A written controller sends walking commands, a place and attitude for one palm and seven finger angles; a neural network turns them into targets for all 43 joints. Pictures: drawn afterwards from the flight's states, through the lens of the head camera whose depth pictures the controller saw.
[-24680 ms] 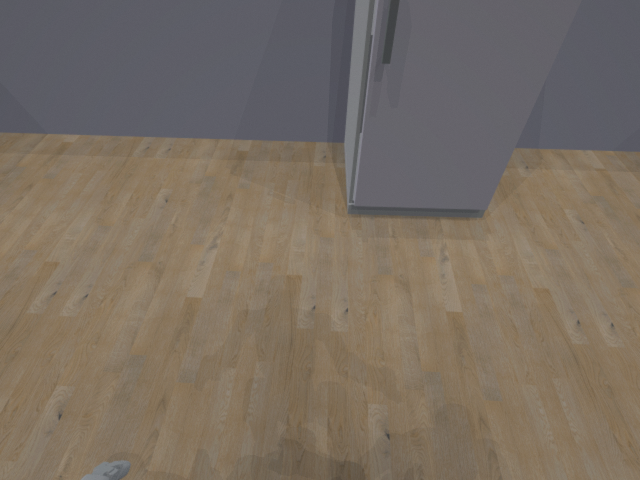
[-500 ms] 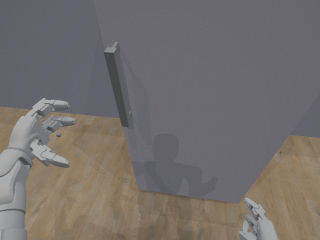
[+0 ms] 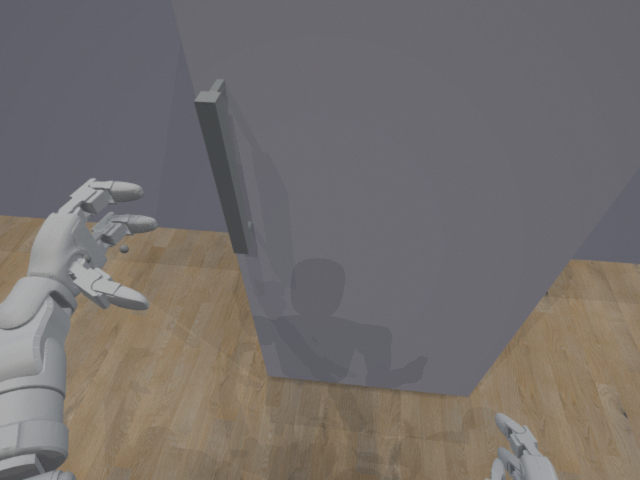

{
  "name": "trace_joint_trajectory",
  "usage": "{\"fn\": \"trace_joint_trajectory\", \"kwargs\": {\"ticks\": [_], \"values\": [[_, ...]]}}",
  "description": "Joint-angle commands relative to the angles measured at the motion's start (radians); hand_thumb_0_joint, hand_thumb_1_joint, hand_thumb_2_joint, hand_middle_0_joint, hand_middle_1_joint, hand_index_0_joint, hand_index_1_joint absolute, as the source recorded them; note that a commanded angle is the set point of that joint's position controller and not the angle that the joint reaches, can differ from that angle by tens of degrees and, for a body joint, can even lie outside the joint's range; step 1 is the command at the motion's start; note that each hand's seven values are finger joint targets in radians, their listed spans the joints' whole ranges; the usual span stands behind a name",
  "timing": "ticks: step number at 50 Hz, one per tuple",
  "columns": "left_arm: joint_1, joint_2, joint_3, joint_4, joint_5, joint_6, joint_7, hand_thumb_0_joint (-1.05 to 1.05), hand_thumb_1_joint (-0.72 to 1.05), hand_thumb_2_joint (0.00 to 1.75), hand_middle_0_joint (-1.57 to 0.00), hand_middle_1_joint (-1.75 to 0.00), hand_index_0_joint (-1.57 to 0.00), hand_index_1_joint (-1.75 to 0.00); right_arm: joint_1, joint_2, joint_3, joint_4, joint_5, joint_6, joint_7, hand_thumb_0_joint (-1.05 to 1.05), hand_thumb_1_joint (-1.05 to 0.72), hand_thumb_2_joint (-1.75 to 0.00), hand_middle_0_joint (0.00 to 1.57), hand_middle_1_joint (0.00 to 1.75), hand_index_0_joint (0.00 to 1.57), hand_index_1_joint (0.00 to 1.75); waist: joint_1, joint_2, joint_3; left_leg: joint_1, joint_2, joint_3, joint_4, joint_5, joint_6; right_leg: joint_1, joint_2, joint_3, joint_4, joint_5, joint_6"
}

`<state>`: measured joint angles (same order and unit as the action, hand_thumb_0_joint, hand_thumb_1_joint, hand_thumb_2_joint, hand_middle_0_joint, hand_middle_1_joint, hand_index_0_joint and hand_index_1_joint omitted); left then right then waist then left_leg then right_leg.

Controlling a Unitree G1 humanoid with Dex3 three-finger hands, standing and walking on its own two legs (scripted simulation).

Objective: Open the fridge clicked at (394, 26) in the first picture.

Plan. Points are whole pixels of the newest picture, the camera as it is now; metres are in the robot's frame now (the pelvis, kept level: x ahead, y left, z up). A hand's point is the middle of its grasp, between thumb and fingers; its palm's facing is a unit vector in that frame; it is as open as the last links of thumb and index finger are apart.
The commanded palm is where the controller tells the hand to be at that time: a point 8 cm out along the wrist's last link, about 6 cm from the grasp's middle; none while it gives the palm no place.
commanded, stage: move the hooked fingers beside the handle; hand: left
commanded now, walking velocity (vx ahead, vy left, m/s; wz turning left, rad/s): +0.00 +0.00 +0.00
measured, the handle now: (232, 176) +0.49 +0.17 +0.12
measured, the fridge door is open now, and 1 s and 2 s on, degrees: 0 0 0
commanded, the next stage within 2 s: feel for the door with the fingertips in 1.68 s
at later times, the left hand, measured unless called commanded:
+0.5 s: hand (152, 218) +0.39 +0.25 +0.13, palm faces +0.00 -1.00 -0.01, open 14.0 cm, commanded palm +0.36 +0.30 +0.14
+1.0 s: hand (164, 196) +0.42 +0.24 +0.14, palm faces -0.01 -1.00 +0.00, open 14.0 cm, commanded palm +0.39 +0.29 +0.13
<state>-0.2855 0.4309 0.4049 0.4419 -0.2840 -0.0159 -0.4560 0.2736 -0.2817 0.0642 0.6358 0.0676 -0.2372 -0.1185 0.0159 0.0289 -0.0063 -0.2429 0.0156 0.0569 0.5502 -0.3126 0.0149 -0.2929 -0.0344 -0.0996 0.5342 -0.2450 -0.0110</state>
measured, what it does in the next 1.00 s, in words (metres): stands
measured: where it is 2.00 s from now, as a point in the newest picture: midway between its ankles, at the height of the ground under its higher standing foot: outside the picture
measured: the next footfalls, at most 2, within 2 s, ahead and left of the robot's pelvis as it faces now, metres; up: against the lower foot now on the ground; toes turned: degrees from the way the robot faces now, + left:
none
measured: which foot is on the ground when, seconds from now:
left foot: down 0.00-1.00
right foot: down 0.00-1.00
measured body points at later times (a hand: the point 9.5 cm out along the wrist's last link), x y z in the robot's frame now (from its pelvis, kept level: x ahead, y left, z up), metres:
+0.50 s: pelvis +0.00 +0.00 +0.00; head +0.03 -0.01 +0.45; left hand +0.38 +0.30 +0.14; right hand +0.12 -0.26 -0.10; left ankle -0.01 +0.11 -0.73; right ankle +0.02 -0.11 -0.73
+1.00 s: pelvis +0.00 +0.00 -0.01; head +0.04 +0.00 +0.44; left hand +0.42 +0.30 +0.14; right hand +0.08 -0.27 -0.11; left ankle -0.01 +0.11 -0.73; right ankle +0.02 -0.11 -0.73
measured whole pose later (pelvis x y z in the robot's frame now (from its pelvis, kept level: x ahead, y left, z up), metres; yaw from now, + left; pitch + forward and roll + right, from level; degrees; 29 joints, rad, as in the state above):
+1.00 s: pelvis +0.00 +0.00 -0.01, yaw -1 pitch +6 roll +0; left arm -0.64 0.53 0.43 0.88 -0.21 -0.15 -0.44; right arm 0.35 -0.29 0.05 0.63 0.06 -0.11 -0.08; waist -0.06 0.01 -0.04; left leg -0.38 0.03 0.07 0.62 -0.34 0.01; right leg -0.44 -0.02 -0.08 0.59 -0.26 -0.02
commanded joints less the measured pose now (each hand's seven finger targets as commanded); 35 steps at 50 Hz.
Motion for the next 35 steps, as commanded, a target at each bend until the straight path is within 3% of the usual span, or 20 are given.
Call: {"fn": "trace_joint_trajectory", "kwargs": {"ticks": [1, 3, 6, 9, 10, 14, 17, 19, 21, 22, 25, 26, 27, 28, 29, 31, 32, 35], "values": [[-0.379, 0.315, 0.087, -0.176, -0.012, -0.071, 0.017, 0.0, -0.5, 0.3, -0.3, -1.2, -0.3, -1.2, -0.062, -0.137, -0.049, -0.144, -0.004, -0.044, -0.008, 0.0, -0.9, -0.9, 0.2, 0.3, 0.2, 0.3, -0.006, 0.031, -0.224, 0.034, -0.005, -0.068, -0.092, 0.232, 0.008, 0.095, 0.02, 0.05, -0.059, 0.187, -0.019], [-0.411, 0.299, 0.07, -0.158, -0.01, -0.073, 0.015, 0.0, -0.5, 0.3, -0.3, -1.2, -0.3, -1.2, -0.061, -0.133, -0.047, -0.146, -0.002, -0.04, -0.009, 0.0, -0.9, -0.9, 0.2, 0.3, 0.2, 0.3, -0.014, 0.059, -0.229, 0.036, -0.007, -0.064, -0.091, 0.227, 0.008, 0.086, 0.019, 0.051, -0.057, 0.19, -0.018], [-0.433, 0.336, 0.092, -0.08, -0.008, -0.078, 0.01, 0.0, -0.5, 0.3, -0.3, -1.2, -0.3, -1.2, -0.043, -0.144, -0.047, -0.138, -0.004, -0.027, -0.007, 0.0, -0.9, -0.9, 0.2, 0.3, 0.2, 0.3, -0.019, -0.001, -0.219, 0.0, -0.004, -0.062, -0.083, 0.201, 0.011, 0.088, 0.019, 0.057, -0.059, 0.174, -0.016], [-0.505, 0.298, 0.044, -0.064, -0.002, -0.088, 0.001, 0.0, -0.5, 0.3, -0.3, -1.2, -0.3, -1.2, -0.035, -0.141, -0.05, -0.139, -0.001, -0.025, -0.007, 0.0, -0.9, -0.9, 0.2, 0.3, 0.2, 0.3, -0.033, 0.043, -0.237, 0.014, -0.007, -0.064, -0.076, 0.208, 0.01, 0.06, 0.019, 0.057, -0.048, 0.182, -0.017], [-0.514, 0.314, 0.055, -0.052, 0.002, -0.093, 0.001, 0.0, -0.5, 0.3, -0.3, -1.2, -0.3, -1.2, -0.026, -0.144, -0.052, -0.135, -0.001, -0.024, -0.007, 0.0, -0.9, -0.9, 0.2, 0.3, 0.2, 0.3, -0.034, 0.056, -0.249, 0.019, -0.006, -0.064, -0.07, 0.217, 0.009, 0.057, 0.019, 0.056, -0.044, 0.188, -0.018], [-0.511, 0.308, 0.052, -0.062, 0.001, -0.108, 0.001, 0.0, -0.5, 0.3, -0.3, -1.2, -0.3, -1.2, -0.01, -0.143, -0.057, -0.143, -0.005, -0.017, 0.002, 0.0, -0.9, -0.9, 0.2, 0.3, 0.2, 0.3, -0.025, 0.055, -0.32, 0.037, -0.008, -0.064, -0.055, 0.282, 0.009, 0.088, 0.02, 0.059, -0.028, 0.254, -0.02], [-0.508, 0.339, 0.08, -0.01, 0.0, -0.105, 0.004, 0.0, -0.5, 0.3, -0.3, -1.2, -0.3, -1.2, 0.004, -0.152, -0.059, -0.134, -0.005, -0.003, 0.007, 0.0, -0.9, -0.9, 0.2, 0.3, 0.2, 0.3, -0.027, 0.001, -0.288, -0.005, -0.005, -0.062, -0.057, 0.272, 0.011, 0.089, 0.022, 0.057, -0.026, 0.26, -0.018], [-0.527, 0.319, 0.062, 0.026, 0.002, -0.101, 0.009, 0.0, -0.5, 0.3, -0.3, -1.2, -0.3, -1.2, 0.006, -0.153, -0.061, -0.13, -0.001, 0.004, 0.008, 0.0, -0.9, -0.9, 0.2, 0.3, 0.2, 0.3, -0.037, -0.005, -0.25, -0.026, -0.006, -0.059, -0.061, 0.234, 0.012, 0.059, 0.02, 0.057, -0.032, 0.228, -0.015], [-0.559, 0.361, 0.08, 0.027, 0.014, -0.106, 0.018, 0.0, -0.5, 0.3, -0.3, -1.2, -0.3, -1.2, 0.016, -0.159, -0.063, -0.13, -0.005, 0.013, 0.011, 0.0, -0.9, -0.9, 0.2, 0.3, 0.2, 0.3, -0.033, 0.008, -0.263, -0.034, -0.005, -0.058, -0.056, 0.236, 0.012, 0.071, 0.017, 0.062, -0.026, 0.222, -0.018], [-0.58, 0.355, 0.072, 0.01, 0.02, -0.112, 0.02, 0.0, -0.5, 0.3, -0.3, -1.2, -0.3, -1.2, 0.016, -0.154, -0.063, -0.134, -0.004, 0.014, 0.012, 0.0, -0.9, -0.9, 0.2, 0.3, 0.2, 0.3, -0.036, 0.044, -0.282, -0.019, -0.008, -0.056, -0.055, 0.252, 0.014, 0.074, 0.018, 0.067, -0.024, 0.24, -0.018], [-0.584, 0.377, 0.091, 0.002, 0.029, -0.135, 0.028, 0.0, -0.5, 0.3, -0.3, -1.2, -0.3, -1.2, 0.031, -0.152, -0.066, -0.135, -0.008, 0.02, 0.014, 0.0, -0.9, -0.9, 0.2, 0.3, 0.2, 0.3, -0.03, 0.075, -0.326, -0.004, -0.009, -0.058, -0.045, 0.284, 0.01, 0.088, 0.02, 0.065, -0.013, 0.266, -0.022], [-0.599, 0.354, 0.063, 0.006, 0.024, -0.14, 0.023, 0.0, -0.5, 0.3, -0.3, -1.2, -0.3, -1.2, 0.035, -0.155, -0.064, -0.136, -0.009, 0.025, 0.015, 0.0, -0.9, -0.9, 0.2, 0.3, 0.2, 0.3, -0.041, 0.038, -0.319, -0.008, -0.004, -0.054, -0.041, 0.291, 0.014, 0.091, 0.021, 0.067, -0.013, 0.278, -0.02], [-0.625, 0.371, 0.076, 0.021, 0.026, -0.146, 0.024, 0.0, -0.5, 0.3, -0.3, -1.2, -0.3, -1.2, 0.038, -0.155, -0.065, -0.129, -0.007, 0.027, 0.014, 0.0, -0.9, -0.9, 0.2, 0.3, 0.2, 0.3, -0.044, 0.048, -0.314, -0.015, -0.005, -0.057, -0.043, 0.273, 0.014, 0.082, 0.024, 0.068, -0.015, 0.264, -0.019], [-0.655, 0.338, 0.048, 0.024, 0.023, -0.152, 0.02, 0.0, -0.5, 0.3, -0.3, -1.2, -0.3, -1.2, 0.043, -0.153, -0.066, -0.126, -0.008, 0.027, 0.014, 0.0, -0.9, -0.9, 0.2, 0.3, 0.2, 0.3, -0.057, 0.047, -0.316, -0.004, -0.005, -0.057, -0.042, 0.274, 0.014, 0.07, 0.025, 0.066, -0.015, 0.266, -0.017], [-0.644, 0.365, 0.078, 0.04, 0.021, -0.155, 0.022, 0.0, -0.5, 0.3, -0.3, -1.2, -0.3, -1.2, 0.049, -0.157, -0.069, -0.121, -0.009, 0.028, 0.013, 0.0, -0.9, -0.9, 0.2, 0.3, 0.2, 0.3, -0.048, 0.037, -0.328, -0.008, -0.005, -0.059, -0.039, 0.278, 0.014, 0.077, 0.025, 0.066, -0.013, 0.271, -0.018], [-0.628, 0.342, 0.055, 0.067, 0.015, -0.153, 0.012, 0.0, -0.5, 0.3, -0.3, -1.2, -0.3, -1.2, 0.057, -0.161, -0.069, -0.123, -0.009, 0.035, 0.015, 0.0, -0.9, -0.9, 0.2, 0.3, 0.2, 0.3, -0.049, 0.017, -0.336, -0.01, -0.004, -0.052, -0.032, 0.294, 0.017, 0.088, 0.024, 0.068, -0.007, 0.294, -0.018], [-0.628, 0.361, 0.073, 0.084, 0.019, -0.151, 0.012, 0.0, -0.5, 0.3, -0.3, -1.2, -0.3, -1.2, 0.058, -0.16, -0.07, -0.119, -0.007, 0.037, 0.016, 0.0, -0.9, -0.9, 0.2, 0.3, 0.2, 0.3, -0.047, 0.016, -0.328, -0.021, -0.005, -0.055, -0.035, 0.294, 0.016, 0.089, 0.024, 0.068, -0.007, 0.299, -0.017], [-0.675, 0.322, 0.021, 0.144, 0.036, -0.138, 0.011, 0.0, -0.5, 0.3, -0.3, -1.2, -0.3, -1.2, 0.064, -0.161, -0.068, -0.111, -0.006, 0.046, 0.018, 0.0, -0.9, -0.9, 0.2, 0.3, 0.2, 0.3, -0.065, 0.053, -0.278, -0.041, -0.007, -0.059, -0.035, 0.245, 0.012, 0.023, 0.023, 0.061, -0.01, 0.241, -0.019]]}}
